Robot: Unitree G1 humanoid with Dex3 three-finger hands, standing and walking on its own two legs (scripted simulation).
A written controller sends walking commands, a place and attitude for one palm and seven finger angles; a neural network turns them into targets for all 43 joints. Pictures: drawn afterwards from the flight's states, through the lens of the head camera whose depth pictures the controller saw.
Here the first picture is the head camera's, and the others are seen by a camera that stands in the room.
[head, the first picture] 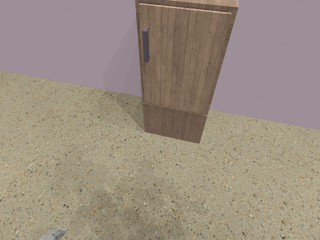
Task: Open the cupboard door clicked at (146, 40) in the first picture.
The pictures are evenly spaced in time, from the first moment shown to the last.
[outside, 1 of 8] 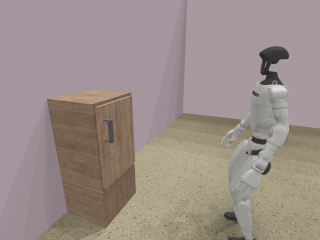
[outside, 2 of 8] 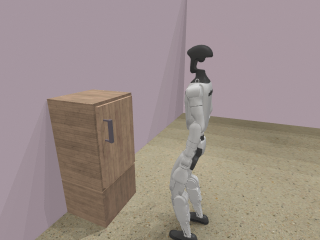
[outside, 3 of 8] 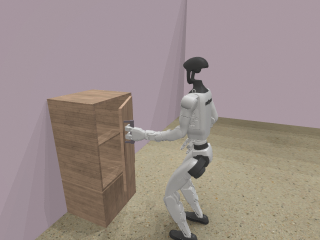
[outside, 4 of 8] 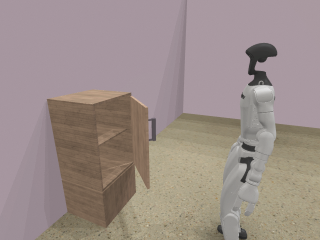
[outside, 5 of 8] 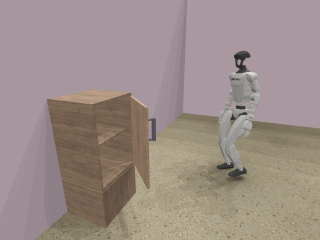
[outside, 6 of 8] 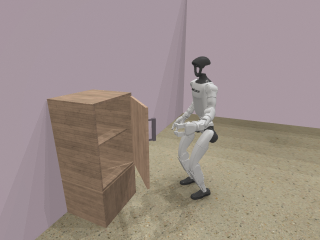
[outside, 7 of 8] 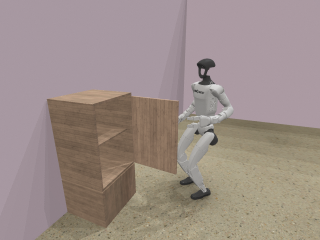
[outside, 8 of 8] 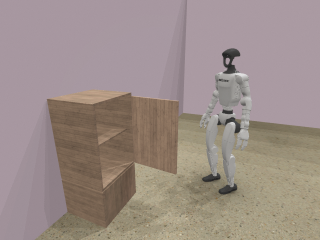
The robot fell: no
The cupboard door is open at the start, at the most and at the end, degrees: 0 86 86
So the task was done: yes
